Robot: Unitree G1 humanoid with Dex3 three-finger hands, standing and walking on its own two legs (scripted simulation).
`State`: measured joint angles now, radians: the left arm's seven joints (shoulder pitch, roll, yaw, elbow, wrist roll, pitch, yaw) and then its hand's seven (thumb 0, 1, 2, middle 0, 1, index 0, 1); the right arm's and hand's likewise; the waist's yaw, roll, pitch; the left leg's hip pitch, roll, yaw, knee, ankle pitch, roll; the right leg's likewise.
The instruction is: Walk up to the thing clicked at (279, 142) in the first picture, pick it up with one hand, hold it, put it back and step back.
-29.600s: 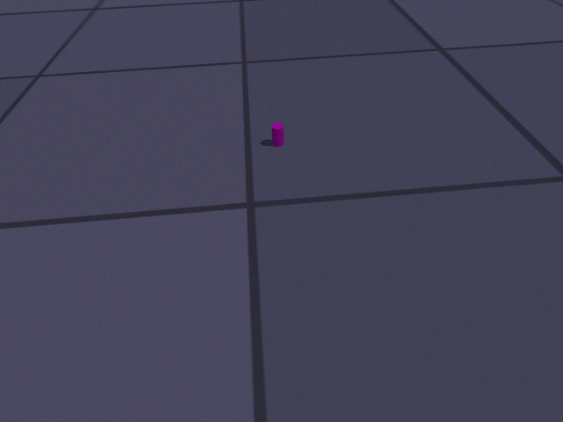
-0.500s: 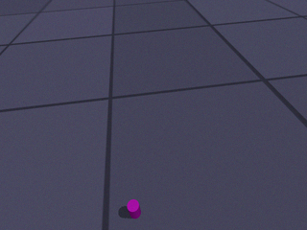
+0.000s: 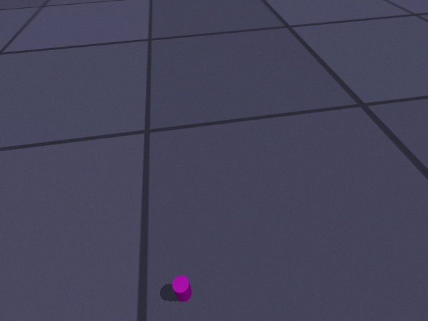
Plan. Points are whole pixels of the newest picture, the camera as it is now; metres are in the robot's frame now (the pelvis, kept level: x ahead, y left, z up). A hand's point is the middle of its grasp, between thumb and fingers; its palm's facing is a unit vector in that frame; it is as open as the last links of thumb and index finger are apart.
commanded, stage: stand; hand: left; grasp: from the side
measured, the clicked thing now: (182, 288) +0.43 +0.18 -0.72
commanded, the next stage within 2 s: step back in 0.92 s
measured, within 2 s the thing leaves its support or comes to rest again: neither
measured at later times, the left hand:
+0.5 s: hand out of the picture +0.10 +0.25 -0.16, palm faces +0.00 -0.94 -0.34, open 7.4 cm
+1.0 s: hand out of the picture +0.09 +0.26 -0.16, palm faces +0.02 -0.94 -0.35, open 7.4 cm
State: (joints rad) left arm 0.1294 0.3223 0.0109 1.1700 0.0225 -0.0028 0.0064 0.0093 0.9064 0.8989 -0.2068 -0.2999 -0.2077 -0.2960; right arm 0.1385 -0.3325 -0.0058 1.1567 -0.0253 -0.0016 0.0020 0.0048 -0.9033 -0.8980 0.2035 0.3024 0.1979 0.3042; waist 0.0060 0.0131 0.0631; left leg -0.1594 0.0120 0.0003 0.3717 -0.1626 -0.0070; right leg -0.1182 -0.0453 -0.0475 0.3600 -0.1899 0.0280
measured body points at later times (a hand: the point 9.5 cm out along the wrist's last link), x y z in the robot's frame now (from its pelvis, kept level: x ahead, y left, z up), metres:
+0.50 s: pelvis +0.02 +0.00 +0.00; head +0.03 +0.00 +0.45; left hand +0.10 +0.30 -0.13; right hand +0.10 -0.29 -0.13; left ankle +0.03 +0.12 -0.75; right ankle +0.01 -0.14 -0.75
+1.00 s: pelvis +0.01 +0.00 +0.00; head +0.04 +0.00 +0.45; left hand +0.09 +0.30 -0.13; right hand +0.10 -0.30 -0.14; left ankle +0.03 +0.12 -0.75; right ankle +0.01 -0.14 -0.75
